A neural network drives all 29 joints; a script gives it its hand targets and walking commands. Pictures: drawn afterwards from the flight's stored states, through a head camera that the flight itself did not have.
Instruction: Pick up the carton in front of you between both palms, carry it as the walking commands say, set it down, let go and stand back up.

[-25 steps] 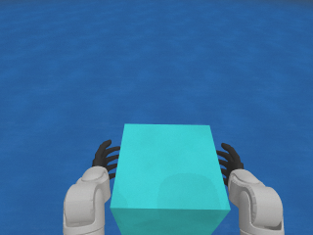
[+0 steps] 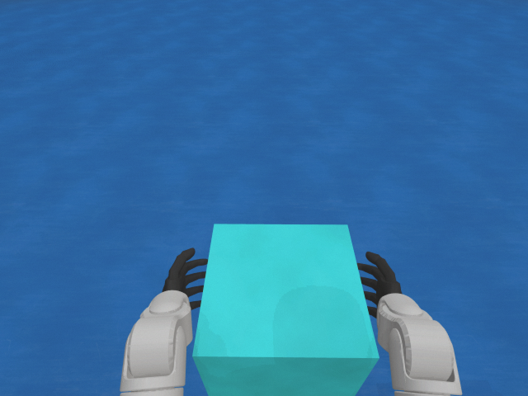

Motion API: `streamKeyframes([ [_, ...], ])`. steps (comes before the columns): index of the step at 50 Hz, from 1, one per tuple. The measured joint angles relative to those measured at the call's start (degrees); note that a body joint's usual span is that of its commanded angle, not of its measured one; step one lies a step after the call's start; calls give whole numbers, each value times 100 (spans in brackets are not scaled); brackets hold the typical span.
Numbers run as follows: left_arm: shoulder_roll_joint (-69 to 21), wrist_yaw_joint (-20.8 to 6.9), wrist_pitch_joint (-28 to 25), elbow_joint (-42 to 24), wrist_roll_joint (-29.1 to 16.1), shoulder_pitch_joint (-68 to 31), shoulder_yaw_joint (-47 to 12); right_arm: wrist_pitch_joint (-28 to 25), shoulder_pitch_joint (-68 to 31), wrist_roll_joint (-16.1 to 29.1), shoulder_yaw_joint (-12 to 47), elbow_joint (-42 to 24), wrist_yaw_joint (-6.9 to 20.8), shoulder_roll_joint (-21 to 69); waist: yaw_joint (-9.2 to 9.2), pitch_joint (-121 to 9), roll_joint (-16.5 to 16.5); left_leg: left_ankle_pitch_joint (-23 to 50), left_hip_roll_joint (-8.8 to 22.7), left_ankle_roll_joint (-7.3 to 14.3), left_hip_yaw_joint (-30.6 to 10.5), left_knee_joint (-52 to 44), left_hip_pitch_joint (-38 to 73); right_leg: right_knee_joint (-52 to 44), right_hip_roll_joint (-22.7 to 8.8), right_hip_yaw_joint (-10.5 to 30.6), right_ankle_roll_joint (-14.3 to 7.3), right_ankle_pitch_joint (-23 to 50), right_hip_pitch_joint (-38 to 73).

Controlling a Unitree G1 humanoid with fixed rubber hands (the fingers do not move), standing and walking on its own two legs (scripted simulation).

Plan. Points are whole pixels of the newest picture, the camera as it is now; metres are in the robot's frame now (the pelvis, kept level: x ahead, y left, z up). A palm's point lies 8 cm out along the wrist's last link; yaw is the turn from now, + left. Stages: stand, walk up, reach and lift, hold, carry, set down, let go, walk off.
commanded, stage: carry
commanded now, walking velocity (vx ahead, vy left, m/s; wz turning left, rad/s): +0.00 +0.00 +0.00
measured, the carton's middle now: (279, 322) +0.26 +0.00 -0.02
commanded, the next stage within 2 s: hold in 1.36 s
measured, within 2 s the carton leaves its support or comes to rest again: neither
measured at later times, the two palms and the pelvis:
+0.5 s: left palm (183, 310) +0.25 +0.14 +0.05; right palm (392, 316) +0.24 -0.16 +0.04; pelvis -0.04 -0.01 +0.00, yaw +0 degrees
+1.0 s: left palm (186, 321) +0.23 +0.13 +0.05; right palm (401, 326) +0.23 -0.16 +0.05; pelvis -0.06 -0.02 +0.00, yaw +0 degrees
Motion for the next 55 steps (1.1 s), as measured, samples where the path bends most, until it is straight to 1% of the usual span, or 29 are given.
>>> streamKeyframes([
  [6,-8,-105,-565,808,216,-226,130,-592,-239,-192,-143,849,125,6,10,-5,2,148,9,8,-9,-94,9,-37,22,-10,-36,110,-15],
  [13,-51,-208,-1322,1874,464,-671,435,-1363,-667,-441,-435,1914,230,43,18,63,16,355,28,10,-12,-224,-50,-84,57,-16,-85,267,-113],
  [17,-82,-231,-1714,2265,530,-865,605,-1757,-844,-514,-591,2293,245,69,16,116,21,447,40,9,-11,-266,-102,-69,70,-14,-111,324,-193],
  [19,-89,-232,-1832,2311,527,-900,639,-1867,-876,-520,-617,2330,242,75,13,142,28,477,52,7,-14,-271,-130,-65,82,-15,-123,348,-226],
  [22,-88,-228,-1876,2233,485,-890,631,-1903,-856,-493,-590,2237,222,72,10,159,26,512,64,1,-14,-280,-163,-51,93,-14,-139,369,-272],
  [28,-70,-217,-1676,1931,404,-780,534,-1698,-743,-410,-485,1926,199,55,-7,126,25,540,78,-12,-27,-271,-196,-14,104,-23,-161,372,-313],
  [35,-69,-221,-1570,1971,439,-779,535,-1602,-758,-425,-495,1994,212,57,-6,103,32,584,91,-27,-38,-288,-196,-2,118,-33,-185,389,-323],
  [55,-75,-234,-1562,1991,452,-817,554,-1586,-798,-438,-522,2006,226,63,5,126,42,720,146,-67,-59,-355,-227,-12,180,-51,-261,475,-380],
])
